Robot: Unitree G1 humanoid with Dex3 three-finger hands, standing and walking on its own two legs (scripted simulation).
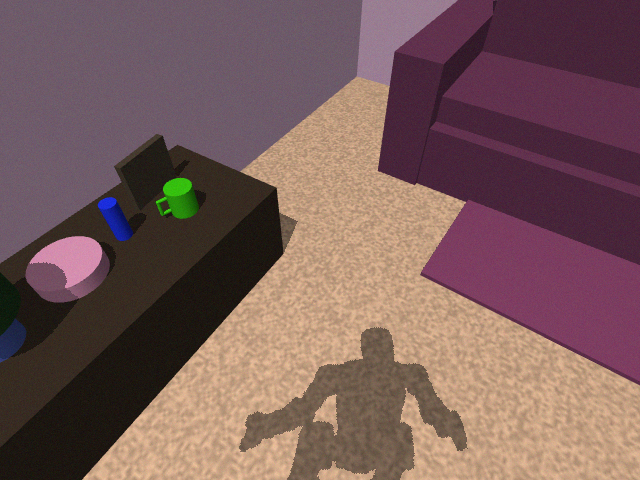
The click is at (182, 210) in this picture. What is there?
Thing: mug
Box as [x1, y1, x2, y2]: [156, 178, 198, 218]
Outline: 168,181 163,187 165,196 156,201 156,204 161,215 170,211 174,216 179,218 188,217 194,214 198,209 198,205 190,181 185,178 176,178
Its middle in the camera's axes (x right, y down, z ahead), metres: -0.46 -0.12 +1.24
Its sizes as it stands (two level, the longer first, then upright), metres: 0.122 0.088 0.096
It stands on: a support 0.36 m high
